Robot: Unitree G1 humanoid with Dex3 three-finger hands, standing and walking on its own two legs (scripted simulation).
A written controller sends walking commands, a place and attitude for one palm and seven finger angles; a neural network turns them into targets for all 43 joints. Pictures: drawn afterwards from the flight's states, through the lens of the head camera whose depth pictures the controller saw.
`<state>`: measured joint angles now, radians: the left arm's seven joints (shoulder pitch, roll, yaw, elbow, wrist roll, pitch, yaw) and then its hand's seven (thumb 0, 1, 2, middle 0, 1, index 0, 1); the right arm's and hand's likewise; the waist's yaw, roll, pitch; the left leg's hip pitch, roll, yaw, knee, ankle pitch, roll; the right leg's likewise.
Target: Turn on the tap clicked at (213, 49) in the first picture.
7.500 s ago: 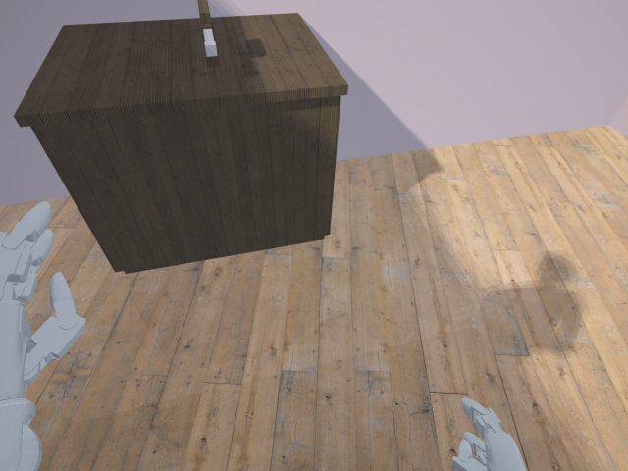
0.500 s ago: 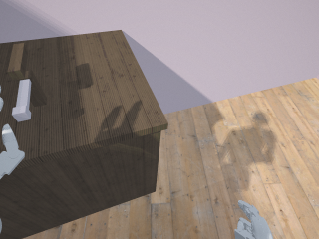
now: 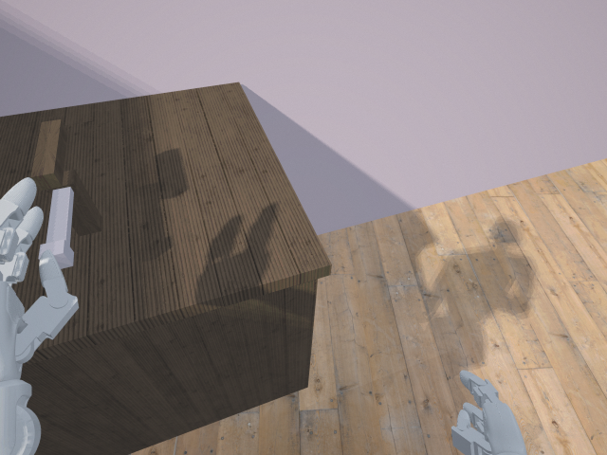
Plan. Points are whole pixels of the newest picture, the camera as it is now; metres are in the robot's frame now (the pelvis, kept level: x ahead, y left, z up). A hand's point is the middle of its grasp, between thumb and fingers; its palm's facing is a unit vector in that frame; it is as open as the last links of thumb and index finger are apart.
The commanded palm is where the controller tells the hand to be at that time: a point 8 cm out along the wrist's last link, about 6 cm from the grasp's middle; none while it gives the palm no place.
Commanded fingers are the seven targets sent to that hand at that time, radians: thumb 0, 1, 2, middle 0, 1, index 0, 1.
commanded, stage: come to a stop and stand still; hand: left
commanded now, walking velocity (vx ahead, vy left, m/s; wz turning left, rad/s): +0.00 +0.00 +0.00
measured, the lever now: (57, 255) +0.32 +0.35 +0.09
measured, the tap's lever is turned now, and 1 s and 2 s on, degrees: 0 0 0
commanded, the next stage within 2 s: look again from close up in 0.80 s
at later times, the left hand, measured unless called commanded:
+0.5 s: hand (31, 235) +0.28 +0.32 +0.17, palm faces +0.36 -0.84 -0.41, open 7.4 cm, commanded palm +0.21 +0.35 +0.18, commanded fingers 0.00 0.90 0.90 -0.20 -0.30 -0.20 -0.30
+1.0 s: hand (41, 237) +0.28 +0.31 +0.18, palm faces +0.35 -0.86 -0.36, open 7.4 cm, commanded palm +0.22 +0.35 +0.18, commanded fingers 0.00 0.90 0.90 -0.20 -0.30 -0.20 -0.30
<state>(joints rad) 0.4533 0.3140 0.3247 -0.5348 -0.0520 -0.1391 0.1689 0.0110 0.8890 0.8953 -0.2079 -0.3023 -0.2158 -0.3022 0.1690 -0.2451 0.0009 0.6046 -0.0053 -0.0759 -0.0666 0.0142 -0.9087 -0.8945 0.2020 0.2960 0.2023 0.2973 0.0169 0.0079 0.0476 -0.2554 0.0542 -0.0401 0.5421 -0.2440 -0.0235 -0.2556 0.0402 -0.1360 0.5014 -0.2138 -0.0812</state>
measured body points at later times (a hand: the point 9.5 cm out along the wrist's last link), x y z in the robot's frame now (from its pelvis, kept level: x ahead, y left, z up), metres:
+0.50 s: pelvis +0.04 +0.08 +0.01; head +0.10 +0.10 +0.45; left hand +0.26 +0.36 +0.20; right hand +0.19 -0.15 -0.08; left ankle +0.03 +0.15 -0.73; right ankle +0.04 -0.07 -0.73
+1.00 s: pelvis +0.05 +0.07 +0.01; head +0.08 +0.09 +0.46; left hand +0.26 +0.35 +0.20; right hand +0.24 -0.15 -0.06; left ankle +0.03 +0.15 -0.73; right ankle +0.04 -0.07 -0.73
